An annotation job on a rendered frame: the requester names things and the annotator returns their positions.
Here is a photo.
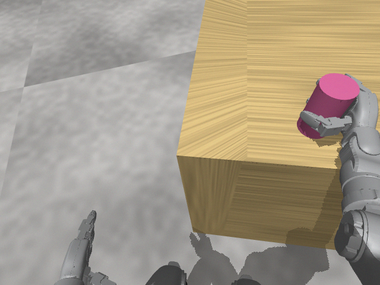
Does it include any right robot hand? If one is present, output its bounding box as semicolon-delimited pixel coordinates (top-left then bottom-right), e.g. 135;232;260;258
300;73;378;137

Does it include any can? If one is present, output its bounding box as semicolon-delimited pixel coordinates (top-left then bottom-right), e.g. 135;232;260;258
297;73;360;139

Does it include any right robot arm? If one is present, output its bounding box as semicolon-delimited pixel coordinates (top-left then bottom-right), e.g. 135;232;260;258
334;126;380;285

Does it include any left robot hand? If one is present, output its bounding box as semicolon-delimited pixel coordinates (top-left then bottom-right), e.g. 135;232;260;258
59;210;116;285

